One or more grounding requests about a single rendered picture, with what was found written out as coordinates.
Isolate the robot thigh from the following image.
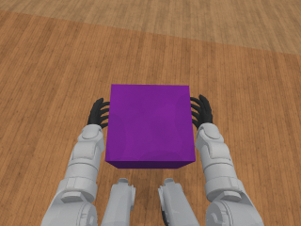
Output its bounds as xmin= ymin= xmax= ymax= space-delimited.
xmin=157 ymin=181 xmax=200 ymax=226
xmin=101 ymin=182 xmax=136 ymax=226

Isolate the carton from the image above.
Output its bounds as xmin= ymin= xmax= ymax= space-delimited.
xmin=104 ymin=84 xmax=196 ymax=170

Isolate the robot left forearm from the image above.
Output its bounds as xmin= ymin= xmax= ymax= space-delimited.
xmin=40 ymin=124 xmax=105 ymax=226

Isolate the robot right hand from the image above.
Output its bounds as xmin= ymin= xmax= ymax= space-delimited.
xmin=190 ymin=94 xmax=213 ymax=130

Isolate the right robot thigh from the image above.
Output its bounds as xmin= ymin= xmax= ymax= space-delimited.
xmin=157 ymin=181 xmax=200 ymax=226

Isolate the left robot thigh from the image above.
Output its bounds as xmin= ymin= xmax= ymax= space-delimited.
xmin=101 ymin=182 xmax=136 ymax=226

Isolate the robot right forearm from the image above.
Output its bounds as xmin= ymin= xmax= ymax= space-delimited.
xmin=195 ymin=122 xmax=264 ymax=225

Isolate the robot left hand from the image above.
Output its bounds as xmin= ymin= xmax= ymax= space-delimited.
xmin=87 ymin=98 xmax=110 ymax=129

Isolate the robot right upper arm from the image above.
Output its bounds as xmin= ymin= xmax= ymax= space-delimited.
xmin=205 ymin=200 xmax=264 ymax=226

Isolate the robot left upper arm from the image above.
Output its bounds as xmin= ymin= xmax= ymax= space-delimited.
xmin=41 ymin=201 xmax=98 ymax=226

